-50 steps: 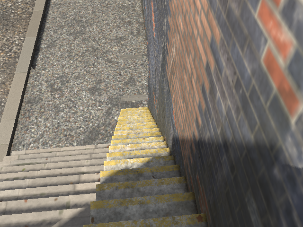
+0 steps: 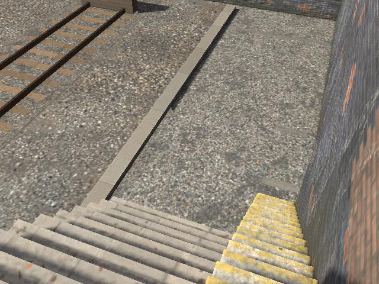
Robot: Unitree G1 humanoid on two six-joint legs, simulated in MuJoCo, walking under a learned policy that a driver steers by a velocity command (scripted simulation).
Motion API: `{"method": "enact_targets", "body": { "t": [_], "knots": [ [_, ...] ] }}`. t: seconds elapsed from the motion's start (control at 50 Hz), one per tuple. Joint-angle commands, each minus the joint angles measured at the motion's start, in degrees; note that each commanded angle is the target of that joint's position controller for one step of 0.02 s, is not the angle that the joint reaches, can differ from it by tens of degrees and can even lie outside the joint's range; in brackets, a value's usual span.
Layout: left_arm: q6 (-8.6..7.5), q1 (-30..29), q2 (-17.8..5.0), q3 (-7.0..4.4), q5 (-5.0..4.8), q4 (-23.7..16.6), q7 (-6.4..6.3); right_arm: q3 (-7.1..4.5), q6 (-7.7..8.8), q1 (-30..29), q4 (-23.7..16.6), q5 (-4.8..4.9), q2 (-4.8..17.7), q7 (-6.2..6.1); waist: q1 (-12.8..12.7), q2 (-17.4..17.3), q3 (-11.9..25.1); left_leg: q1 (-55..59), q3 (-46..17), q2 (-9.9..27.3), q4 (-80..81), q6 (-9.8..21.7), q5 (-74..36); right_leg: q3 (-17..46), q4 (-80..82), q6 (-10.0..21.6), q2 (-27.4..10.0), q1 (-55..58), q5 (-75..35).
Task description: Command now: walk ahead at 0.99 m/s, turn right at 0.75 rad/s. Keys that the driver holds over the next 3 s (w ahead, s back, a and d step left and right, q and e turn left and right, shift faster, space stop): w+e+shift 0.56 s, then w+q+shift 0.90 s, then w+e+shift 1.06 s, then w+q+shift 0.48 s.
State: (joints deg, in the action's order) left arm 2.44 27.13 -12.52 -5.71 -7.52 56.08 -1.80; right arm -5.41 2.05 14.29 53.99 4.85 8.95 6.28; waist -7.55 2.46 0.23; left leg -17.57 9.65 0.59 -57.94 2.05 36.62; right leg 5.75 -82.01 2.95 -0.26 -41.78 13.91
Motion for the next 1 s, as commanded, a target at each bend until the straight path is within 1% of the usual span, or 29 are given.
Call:
{"method": "enact_targets", "body": {
  "t": [0.02, 0.06, 0.1, 0.12, 0.14, 0.18, 0.22, 0.24, 0.26, 0.28, 0.32, 0.34, 0.36, 0.38, 0.4, 0.44, 0.48, 0.5, 0.52, 0.6, 0.7, 0.76, 0.82, 0.86, 0.9, 0.92, 0.94, 0.98, 1.0],
  "knots": [
    [-0.59, -9.03, -5.55, -1.1, 12.49, -7.02, -1.45, 1.48, 4.89, -6.66, -3.28, -11.43, 5.44, -4.15, 1.88, -15.06, -11.2, -13.6, -17.09, 21.17, 16.58, 2.71, -16.56, 6.09, 10.23, 1.18, -3.65, -6.03, -33.07],
    [-2.71, -15.7, -2.93, -0.14, 10.68, -9.01, 0.07, 2.45, 6.98, -5.92, -2.48, -10.73, 5.09, -6.99, 1.77, -9.12, -9.73, -15.76, -11.64, 18.14, 12.72, -0.54, -3.96, 6.54, 23.38, 3.19, -3.65, -2.85, -50.47],
    [-3.53, -11.78, -3.0, 0.02, 9.1, -9.08, 1.49, 2.69, 6.85, -7.56, -2.32, -8.29, 8.17, -7.37, -1.45, -5.79, -4.06, -15.09, -7.6, 18.52, 9.33, 0.0, -10.81, 0.29, 31.78, 3.98, -4.42, 10.59, -53.61],
    [-2.9, -12.38, -3.47, -0.12, 7.07, -9.47, 1.53, 2.55, 6.32, -4.32, -1.95, -8.48, 8.89, -7.24, 0.54, -6.13, -4.25, -11.25, -6.65, 18.84, 6.87, 0.97, -9.81, -2.09, 35.74, 3.46, -4.85, 11.89, -49.57],
    [-2.02, -13.41, -4.68, -0.64, 7.18, -9.19, 1.49, 2.54, 6.05, -2.76, -1.54, -9.01, 9.08, -7.4, 2.14, -5.43, -5.88, -9.41, -5.19, 18.9, 3.99, 1.54, -11.23, -7.25, 36.12, 3.23, -3.91, 12.89, -48.56],
    [0.17, -2.11, -8.03, -2.13, 7.91, -6.83, 0.9, 1.32, 5.87, -11.82, -3.05, -8.55, 14.03, -6.97, -4.74, -11.07, -2.38, -11.03, -3.2, 20.73, -7.95, 0.36, -22.42, -10.57, 29.72, 4.23, -5.22, 24.52, -41.42],
    [0.96, 4.82, -10.23, -2.94, 8.45, -3.31, 2.2, 1.25, 2.27, -1.74, -1.22, -8.93, 11.58, -7.82, -5.38, 1.37, -2.96, -8.45, 3.42, 13.12, -43.15, -2.39, -31.19, -5.89, 49.86, 9.94, -1.57, 32.55, -14.26],
    [0.45, 5.27, -11.18, -2.32, 6.57, -2.45, 2.11, 3.11, 0.59, -3.88, -1.99, -9.71, 7.14, -7.77, -7.09, 12.96, -5.73, -18.79, 5.26, 2.13, -67.53, -3.28, -4.84, -5.79, 44.64, 12.48, -1.42, 35.13, -32.48],
    [-0.41, 1.36, -12.12, 0.15, 4.61, -1.81, 1.86, 4.91, 0.05, -0.76, -7.63, -11.12, 2.03, -7.2, 3.58, 20.6, -6.73, -38.65, 1.04, -0.97, -70.1, -5.07, 16.78, 2.26, 28.75, 11.69, -0.36, 38.8, -61.68],
    [-0.77, 3.63, -12.81, 0.44, 2.61, -2.57, 1.94, 5.48, 0.12, -0.07, -10.58, -12.81, 3.98, -6.83, 4.17, 14.48, 4.46, -43.22, -5.77, 1.17, -64.7, -5.73, 23.83, 12.55, 30.47, 14.17, -4.77, 45.53, -55.35],
    [-0.59, 4.56, -11.03, 0.54, 4.75, -2.61, 0.55, 4.67, 0.57, -8.51, -10.04, -11.03, 8.32, -5.68, 1.81, 1.27, 0.75, -50.77, -11.41, 1.24, -55.36, -3.91, 18.13, 24.41, 40.36, 12.66, -6.95, 39.9, -23.5],
    [-1.22, 6.55, -15.97, -0.37, 4.72, -1.38, -0.94, 4.85, 0.72, -0.83, -9.38, -9.17, 6.86, -5.06, 5.02, 15.44, 6.38, -54.15, -13.49, -0.2, -56.5, -3.49, 16.96, 38.76, 41.38, 15.46, -11.27, 44.74, -22.28],
    [-1.51, 1.36, -14.78, 0.59, 6.71, -4.47, -1.25, 5.17, 1.41, -3.49, -8.47, -8.98, 8.48, -5.89, 5.72, 6.57, 7.4, -51.39, -19.47, 2.53, -40.11, -5.69, -9.03, 41.86, 44.72, 13.23, -11.79, 42.33, -5.77],
    [-1.32, -1.81, -13.65, 1.9, 8.65, -6.99, -2.09, 5.41, 0.87, -11.19, -9.84, -8.37, 8.98, -6.17, 4.34, 2.7, 1.27, -49.75, -19.41, 0.74, -32.96, -8.26, -16.29, 44.38, 47.43, 12.56, -11.67, 31.17, 6.06],
    [-1.27, -5.31, -10.36, 3.32, 9.4, -6.77, -2.18, 5.19, -0.16, -14.17, -8.58, -8.17, 9.42, -6.3, 4.23, -0.29, -0.79, -44.03, -19.59, 0.04, -29.12, -10.59, -20.1, 43.62, 46.66, 12.3, -8.77, 23.05, 15.12],
    [-1.1, -4.66, -12.82, 2.95, 8.95, -6.57, -2.92, 4.34, -1.29, -11.31, -5.42, -8.29, 11.34, -6.66, 4.36, 3.22, -2.98, -39.07, -19.61, -0.34, -28.1, -9.07, -31.49, 41.65, 46.73, 9.08, -6.93, 21.6, 2.14],
    [-1.98, -4.94, -8.78, 3.19, 7.02, -5.29, -3.11, 3.63, -1.05, -13.84, -6.52, -7.35, 13.2, -6.28, 5.01, 1.68, -5.86, -38.99, -21.72, 0.07, -14.41, -7.39, -48.79, 33.99, 37.84, 5.93, -0.48, 20.65, 9.34],
    [-2.58, -4.14, -9.09, 2.97, 6.9, -4.57, -4.44, 4.84, -2.42, -12.51, -8.28, -9.68, 10.98, -4.31, 8.13, -7.81, -9.32, -37.22, -19.47, -0.99, -6.31, -6.54, -57.19, 32.74, 35.93, 2.58, 1.57, 15.33, 11.62],
    [-2.92, -2.02, -9.81, 2.94, 6.22, -3.82, -4.9, 5.61, -2.91, -12.64, -8.69, -10.03, 8.51, -2.86, 7.16, -5.47, -8.93, -34.08, -18.88, -1.29, -4.1, -5.51, -58.03, 34.05, 36.49, 3.21, 0.8, 15.64, 9.43],
    [-6.96, -7.24, -8.39, 2.05, 4.99, -4.6, -6.26, 4.84, -3.31, -12.27, -7.47, -9.08, 11.31, -1.09, 6.95, 3.26, -8.37, -17.83, -17.61, -1.87, 8.9, -3.08, -71.58, 24.94, 31.71, 1.99, 6.92, 9.06, 6.81],
    [-9.57, -1.01, -5.97, 1.34, 7.27, 2.44, -8.29, 3.17, -2.1, -12.45, -7.23, -10.08, 12.47, 0.21, 1.02, 6.28, -6.93, -32.96, -19.75, -0.98, 14.12, -0.91, -68.34, 22.76, 16.79, 5.27, 2.59, 30.1, -1.56],
    [-11.35, 2.31, -7.1, 0.44, 9.9, 5.54, -10.19, 1.71, -0.99, -13.16, -5.85, -8.55, 14.19, -1.63, -3.1, 7.7, -4.61, -42.64, -30.25, -4.44, 15.45, -1.62, -61.03, 20.2, 11.44, 5.49, -1.22, 44.84, -6.05],
    [-13.64, -3.17, -6.31, 0.54, 10.88, 4.93, -11.62, 0.91, -0.3, -8.01, -3.1, -8.52, 15.88, -2.29, 1.38, 1.65, -6.14, -33.65, -22.9, -2.96, 15.76, -3.07, -62.39, 13.65, 4.35, 4.41, -3.29, 38.12, -2.63],
    [-14.83, -10.86, -5.7, 0.93, 11.03, 3.4, -10.91, 2.18, -0.47, -0.04, -2.53, -7.79, 15.05, -1.51, 8.05, -2.17, -6.32, -9.31, -14.19, -2.79, 24.77, -2.47, -72.28, 0.72, -0.44, 1.88, -0.91, 18.55, 0.78],
    [-13.72, -14.72, -8.49, 0.39, 13.52, 0.92, -9.26, 3.12, -0.77, 20.42, 3.24, -6.28, 11.31, 1.09, 14.64, -9.35, -2.15, 18.81, -9.53, -2.58, 40.5, 3.44, -81.13, -11.87, -20.89, -0.03, 2.81, 9.14, 9.64],
    [-12.88, -15.32, -7.28, 0.77, 12.78, 1.08, -8.96, 4.99, -0.13, 22.57, 4.82, -7.81, 8.07, 1.7, 14.65, -15.41, -7.04, 17.38, -10.87, 1.06, 56.07, 5.72, -97.82, -16.66, -31.01, -0.19, 5.61, 9.86, 26.53],
    [-10.61, -21.53, -8.07, 0.98, 11.9, -0.58, -8.2, 6.24, 1.0, 28.46, 6.91, -7.55, 4.39, 0.97, 18.08, -13.58, -9.12, 24.91, -13.21, 3.51, 63.27, 7.94, -103.65, -20.29, -37.79, 0.29, 6.28, 3.68, 40.32],
    [-6.58, -19.54, -8.63, 0.66, 12.78, -1.21, -5.86, 5.58, 0.35, 34.06, 7.97, -6.81, 9.31, -2.19, 16.3, -14.31, -2.29, 35.38, -14.09, 5.64, 55.03, 8.91, -116.51, -19.91, -46.56, 1.82, 5.84, 1.33, 38.78],
    [-7.63, -19.91, -7.76, 0.76, 13.61, -3.8, -3.33, 5.58, 1.09, 38.86, 7.61, -6.06, 11.88, -3.33, 16.49, -18.91, -0.82, 42.2, -14.04, 5.0, 36.65, 4.91, -132.49, -18.57, -42.44, 2.13, 7.25, -9.38, 37.02]
  ]
}}
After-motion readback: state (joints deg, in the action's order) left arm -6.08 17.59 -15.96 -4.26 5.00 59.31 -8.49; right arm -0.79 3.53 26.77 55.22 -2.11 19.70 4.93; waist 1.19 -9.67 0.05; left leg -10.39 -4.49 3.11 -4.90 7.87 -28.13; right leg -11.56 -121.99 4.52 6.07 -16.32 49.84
